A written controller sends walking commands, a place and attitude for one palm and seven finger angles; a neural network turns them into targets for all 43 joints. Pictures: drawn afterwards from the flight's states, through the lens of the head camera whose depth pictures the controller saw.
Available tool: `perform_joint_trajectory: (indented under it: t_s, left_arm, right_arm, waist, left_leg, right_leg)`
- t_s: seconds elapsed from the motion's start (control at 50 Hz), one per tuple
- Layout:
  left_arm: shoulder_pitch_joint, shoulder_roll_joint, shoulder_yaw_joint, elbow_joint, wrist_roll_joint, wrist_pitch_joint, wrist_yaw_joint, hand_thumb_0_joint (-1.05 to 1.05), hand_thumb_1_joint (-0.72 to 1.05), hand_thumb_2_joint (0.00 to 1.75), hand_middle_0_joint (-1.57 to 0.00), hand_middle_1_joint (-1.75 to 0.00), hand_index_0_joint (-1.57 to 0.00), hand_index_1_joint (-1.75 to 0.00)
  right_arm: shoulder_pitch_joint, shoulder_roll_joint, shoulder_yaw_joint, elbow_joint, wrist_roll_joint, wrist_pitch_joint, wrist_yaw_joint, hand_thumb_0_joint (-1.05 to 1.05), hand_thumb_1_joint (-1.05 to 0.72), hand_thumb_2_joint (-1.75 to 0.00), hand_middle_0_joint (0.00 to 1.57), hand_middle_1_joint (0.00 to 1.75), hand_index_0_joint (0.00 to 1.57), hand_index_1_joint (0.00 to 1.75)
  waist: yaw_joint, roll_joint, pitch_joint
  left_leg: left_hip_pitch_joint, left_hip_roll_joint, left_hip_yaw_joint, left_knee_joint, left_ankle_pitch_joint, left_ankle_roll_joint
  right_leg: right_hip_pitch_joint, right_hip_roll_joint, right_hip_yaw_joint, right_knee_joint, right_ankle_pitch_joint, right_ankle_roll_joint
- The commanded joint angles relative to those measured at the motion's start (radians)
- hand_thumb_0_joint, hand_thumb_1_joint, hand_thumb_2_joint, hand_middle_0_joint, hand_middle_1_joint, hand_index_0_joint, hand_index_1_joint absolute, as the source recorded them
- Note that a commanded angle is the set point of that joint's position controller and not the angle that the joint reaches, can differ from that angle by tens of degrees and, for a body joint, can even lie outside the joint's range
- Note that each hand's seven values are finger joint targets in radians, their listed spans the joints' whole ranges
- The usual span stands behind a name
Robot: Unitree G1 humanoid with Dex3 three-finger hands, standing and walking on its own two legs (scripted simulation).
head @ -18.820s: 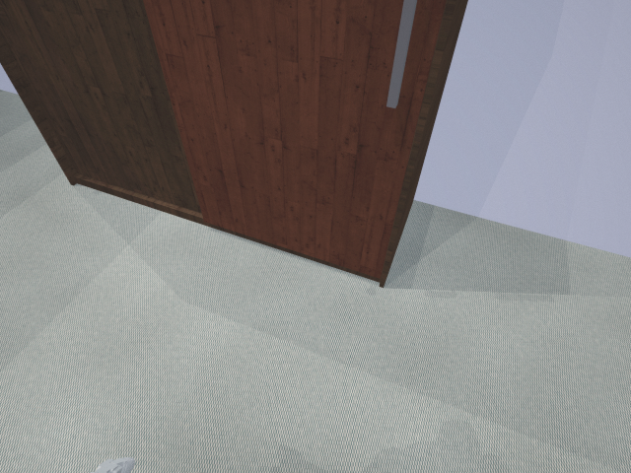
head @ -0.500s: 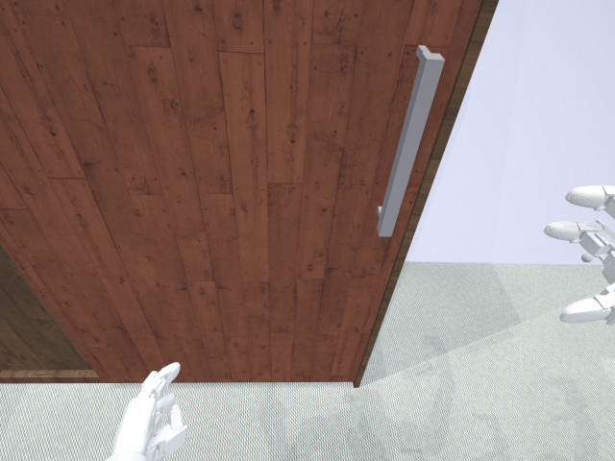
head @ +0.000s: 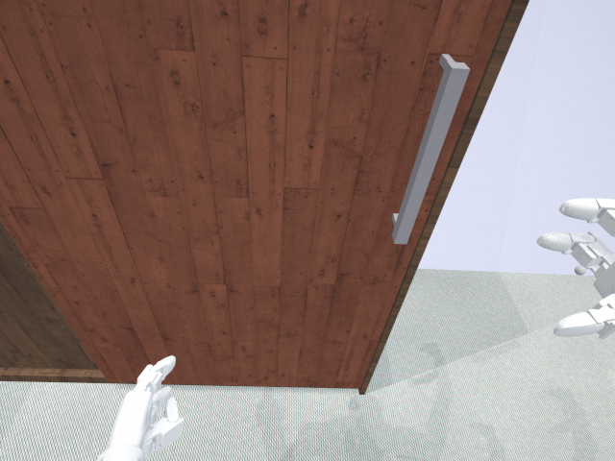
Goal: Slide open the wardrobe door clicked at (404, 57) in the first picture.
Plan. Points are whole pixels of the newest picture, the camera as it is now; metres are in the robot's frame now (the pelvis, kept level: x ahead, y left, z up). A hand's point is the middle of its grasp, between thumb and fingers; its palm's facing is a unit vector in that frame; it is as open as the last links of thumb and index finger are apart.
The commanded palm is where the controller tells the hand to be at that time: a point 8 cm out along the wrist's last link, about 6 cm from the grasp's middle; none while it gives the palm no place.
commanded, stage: move the hooked fingers beside the handle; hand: right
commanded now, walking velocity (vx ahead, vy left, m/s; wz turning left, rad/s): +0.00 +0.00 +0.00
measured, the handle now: (420, 160) +0.51 -0.16 +0.17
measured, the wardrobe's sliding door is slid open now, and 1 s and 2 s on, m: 0.00 0.00 0.00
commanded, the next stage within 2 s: none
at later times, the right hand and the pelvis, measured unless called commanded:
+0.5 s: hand (530, 232) +0.34 -0.25 +0.19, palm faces +0.03 +1.00 -0.04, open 14.0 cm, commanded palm +0.31 -0.30 +0.20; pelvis +0.00 -0.01 +0.00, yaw +0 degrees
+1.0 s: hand (506, 206) +0.39 -0.25 +0.19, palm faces +0.06 +1.00 -0.02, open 14.0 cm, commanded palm +0.36 -0.29 +0.19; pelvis +0.01 -0.01 +0.00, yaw +1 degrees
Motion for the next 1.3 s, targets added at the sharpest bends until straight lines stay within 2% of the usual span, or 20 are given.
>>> perform_joint_trajectory:
  t_s: [0.0, 0.04, 0.06, 0.16, 0.24, 0.34, 0.36, 0.4, 0.46, 0.54, 0.62, 0.72, 0.86, 0.9, 0.94, 0.98, 1.08, 1.14, 1.18, 1.28]
  left_arm:
    - [-0.144, 0.107, 0.043, -0.176, -0.006, -0.052, 0.010, 0.00, 0.90, 0.90, -0.20, -0.30, -0.20, -0.30]
    - [-0.149, 0.103, 0.042, -0.183, -0.007, -0.055, 0.011, 0.00, 0.90, 0.90, -0.20, -0.30, -0.20, -0.30]
    - [-0.146, 0.101, 0.042, -0.183, -0.005, -0.054, 0.010, 0.00, 0.90, 0.90, -0.20, -0.30, -0.20, -0.30]
    - [-0.132, 0.105, 0.042, -0.165, -0.004, -0.048, 0.019, 0.00, 0.90, 0.90, -0.20, -0.30, -0.20, -0.30]
    - [-0.132, 0.101, 0.039, -0.161, -0.004, -0.043, 0.024, 0.00, 0.90, 0.90, -0.20, -0.30, -0.20, -0.30]
    - [-0.128, 0.104, 0.039, -0.158, -0.003, -0.030, 0.023, 0.00, 0.90, 0.90, -0.20, -0.30, -0.20, -0.30]
    - [-0.125, 0.104, 0.039, -0.156, -0.001, -0.027, 0.020, 0.00, 0.90, 0.90, -0.20, -0.30, -0.20, -0.30]
    - [-0.122, 0.107, 0.041, -0.158, 0.000, -0.021, 0.018, 0.00, 0.90, 0.90, -0.20, -0.30, -0.20, -0.30]
    - [-0.118, 0.104, 0.041, -0.163, 0.001, -0.013, 0.011, 0.00, 0.90, 0.90, -0.20, -0.30, -0.20, -0.30]
    - [-0.110, 0.103, 0.046, -0.165, 0.000, -0.006, 0.010, 0.00, 0.90, 0.90, -0.20, -0.30, -0.20, -0.30]
    - [-0.092, 0.113, 0.053, -0.154, 0.000, 0.009, 0.012, 0.00, 0.90, 0.90, -0.20, -0.30, -0.20, -0.30]
    - [-0.087, 0.109, 0.052, -0.150, 0.003, 0.020, 0.010, 0.00, 0.90, 0.90, -0.20, -0.30, -0.20, -0.30]
    - [-0.054, 0.123, 0.059, -0.128, 0.004, 0.048, 0.015, 0.00, 0.90, 0.90, -0.20, -0.30, -0.20, -0.30]
    - [-0.055, 0.121, 0.061, -0.136, 0.003, 0.054, 0.016, 0.00, 0.90, 0.90, -0.20, -0.30, -0.20, -0.30]
    - [-0.054, 0.114, 0.059, -0.140, 0.002, 0.053, 0.013, 0.00, 0.90, 0.90, -0.20, -0.30, -0.20, -0.30]
    - [-0.041, 0.119, 0.063, -0.132, 0.002, 0.055, 0.012, 0.00, 0.90, 0.90, -0.20, -0.30, -0.20, -0.30]
    - [-0.025, 0.129, 0.065, -0.119, -0.002, 0.063, 0.016, 0.00, 0.90, 0.90, -0.20, -0.30, -0.20, -0.30]
    - [-0.009, 0.135, 0.069, -0.107, 0.000, 0.072, 0.016, 0.00, 0.90, 0.90, -0.20, -0.30, -0.20, -0.30]
    - [-0.003, 0.136, 0.071, -0.108, 0.005, 0.077, 0.014, 0.00, 0.90, 0.90, -0.20, -0.30, -0.20, -0.30]
    - [0.025, 0.134, 0.073, -0.100, 0.013, 0.081, 0.010, 0.00, 0.90, 0.90, -0.20, -0.30, -0.20, -0.30]
  right_arm:
    - [-0.301, -0.280, -0.090, -0.179, 0.020, -0.051, -0.014, 0.00, 0.50, -0.30, 0.30, 1.20, 0.30, 1.20]
    - [-0.330, -0.262, -0.065, -0.214, 0.010, -0.052, -0.021, 0.00, 0.50, -0.30, 0.30, 1.20, 0.30, 1.20]
    - [-0.333, -0.254, -0.051, -0.224, 0.011, -0.053, -0.024, 0.00, 0.50, -0.30, 0.30, 1.20, 0.30, 1.20]
    - [-0.418, -0.248, -0.027, -0.194, 0.000, -0.065, -0.043, 0.00, 0.50, -0.30, 0.30, 1.20, 0.30, 1.20]
    - [-0.485, -0.229, 0.000, -0.151, -0.023, -0.061, -0.067, 0.00, 0.50, -0.30, 0.30, 1.20, 0.30, 1.20]
    - [-0.554, -0.222, 0.024, -0.092, -0.046, -0.052, -0.095, 0.00, 0.50, -0.30, 0.30, 1.20, 0.30, 1.20]
    - [-0.544, -0.222, 0.024, -0.075, -0.045, -0.053, -0.097, 0.00, 0.50, -0.30, 0.30, 1.20, 0.30, 1.20]
    - [-0.547, -0.254, -0.011, -0.051, -0.050, -0.053, -0.103, 0.00, 0.50, -0.30, 0.30, 1.20, 0.30, 1.20]
    - [-0.562, -0.240, 0.003, -0.055, -0.053, -0.062, -0.109, 0.00, 0.50, -0.30, 0.30, 1.20, 0.30, 1.20]
    - [-0.599, -0.186, 0.053, -0.055, -0.063, -0.064, -0.120, 0.00, 0.50, -0.30, 0.30, 1.20, 0.30, 1.20]
    - [-0.621, -0.206, 0.042, -0.008, -0.073, -0.053, -0.133, 0.00, 0.50, -0.30, 0.30, 1.20, 0.30, 1.20]
    - [-0.698, -0.181, 0.074, -0.024, -0.082, -0.067, -0.159, 0.00, 0.50, -0.30, 0.30, 1.20, 0.30, 1.20]
    - [-0.742, -0.248, 0.035, 0.128, -0.092, -0.075, -0.162, 0.00, 0.50, -0.30, 0.30, 1.20, 0.30, 1.20]
    - [-0.766, -0.266, 0.028, 0.121, -0.102, -0.085, -0.155, 0.00, 0.50, -0.30, 0.30, 1.20, 0.30, 1.20]
    - [-0.796, -0.225, 0.067, 0.105, -0.103, -0.101, -0.148, 0.00, 0.50, -0.30, 0.30, 1.20, 0.30, 1.20]
    - [-0.812, -0.215, 0.078, 0.133, -0.094, -0.115, -0.141, 0.00, 0.50, -0.30, 0.30, 1.20, 0.30, 1.20]
    - [-0.860, -0.187, 0.114, 0.219, -0.089, -0.114, -0.135, 0.00, 0.50, -0.30, 0.30, 1.20, 0.30, 1.20]
    - [-0.888, -0.235, 0.076, 0.295, -0.105, -0.110, -0.155, 0.00, 0.50, -0.30, 0.30, 1.20, 0.30, 1.20]
    - [-0.937, -0.273, 0.056, 0.287, -0.117, -0.128, -0.173, 0.00, 0.50, -0.30, 0.30, 1.20, 0.30, 1.20]
    - [-1.035, -0.274, 0.071, 0.296, -0.134, -0.201, -0.183, 0.00, 0.50, -0.30, 0.30, 1.20, 0.30, 1.20]
  waist:
    - [0.005, -0.010, -0.126]
    - [0.009, -0.056, -0.130]
    - [0.010, -0.020, -0.127]
    - [0.025, 0.011, -0.139]
    - [0.028, -0.038, -0.149]
    - [0.030, -0.027, -0.169]
    - [0.027, 0.008, -0.170]
    - [0.020, 0.003, -0.201]
    - [0.017, 0.001, -0.220]
    - [0.032, -0.030, -0.215]
    - [0.037, 0.020, -0.201]
    - [0.046, -0.013, -0.221]
    - [0.053, 0.049, -0.207]
    - [0.052, -0.002, -0.254]
    - [0.059, -0.058, -0.269]
    - [0.070, -0.010, -0.262]
    - [0.083, 0.027, -0.218]
    - [0.078, 0.051, -0.201]
    - [0.074, 0.037, -0.250]
    - [0.086, -0.011, -0.319]
  left_leg:
    - [-0.070, 0.017, -0.037, -0.096, 0.269, -0.026]
    - [-0.080, 0.013, -0.024, -0.091, 0.251, -0.018]
    - [-0.074, 0.013, -0.028, -0.096, 0.255, -0.019]
    - [-0.083, 0.007, -0.023, -0.104, 0.229, -0.017]
    - [-0.096, 0.009, -0.014, -0.100, 0.194, -0.011]
    - [-0.085, 0.011, -0.012, -0.101, 0.192, -0.007]
    - [-0.074, 0.009, -0.013, -0.105, 0.206, -0.007]
    - [-0.053, 0.011, -0.016, -0.097, 0.233, -0.006]
    - [-0.034, 0.011, -0.013, -0.089, 0.275, -0.002]
    - [-0.063, 0.008, -0.011, -0.084, 0.277, -0.001]
    - [-0.066, 0.006, -0.011, -0.087, 0.285, -0.002]
    - [-0.066, 0.007, -0.013, -0.088, 0.289, 0.001]
    - [-0.052, 0.007, -0.026, -0.099, 0.308, -0.005]
    - [-0.030, 0.012, -0.031, -0.087, 0.352, -0.004]
    - [-0.039, 0.011, -0.033, -0.083, 0.368, 0.001]
    - [-0.046, 0.005, -0.027, -0.082, 0.376, 0.000]
    - [-0.087, 0.005, -0.027, -0.090, 0.329, -0.003]
    - [-0.098, 0.007, -0.028, -0.093, 0.282, -0.004]
    - [-0.067, 0.011, -0.038, -0.089, 0.311, -0.006]
    - [-0.048, 0.006, -0.044, -0.073, 0.355, -0.003]
  right_leg:
    - [0.128, 0.032, 0.009, -0.044, 0.162, -0.046]
    - [0.144, 0.034, 0.013, -0.051, 0.161, -0.044]
    - [0.142, 0.030, 0.014, -0.048, 0.165, -0.045]
    - [0.156, 0.029, 0.021, -0.055, 0.152, -0.048]
    - [0.164, 0.031, 0.028, -0.072, 0.131, -0.045]
    - [0.161, 0.028, 0.029, -0.079, 0.135, -0.043]
    - [0.156, 0.025, 0.028, -0.077, 0.150, -0.046]
    - [0.157, 0.027, 0.023, -0.077, 0.169, -0.045]
    - [0.162, 0.024, 0.020, -0.072, 0.211, -0.043]
    - [0.181, 0.022, 0.019, -0.077, 0.218, -0.042]
    - [0.169, 0.017, 0.019, -0.077, 0.225, -0.044]
    - [0.186, 0.018, 0.018, -0.078, 0.235, -0.043]
    - [0.143, 0.018, 0.002, -0.072, 0.225, -0.052]
    - [0.162, 0.021, -0.006, -0.065, 0.259, -0.051]
    - [0.188, 0.024, -0.004, -0.056, 0.280, -0.049]
    - [0.183, 0.017, 0.001, -0.051, 0.287, -0.051]
    - [0.155, 0.019, 0.003, -0.055, 0.235, -0.054]
    - [0.120, 0.020, 0.007, -0.062, 0.193, -0.052]
    - [0.123, 0.021, 0.001, -0.057, 0.219, -0.056]
    - [0.157, 0.019, -0.001, -0.040, 0.267, -0.057]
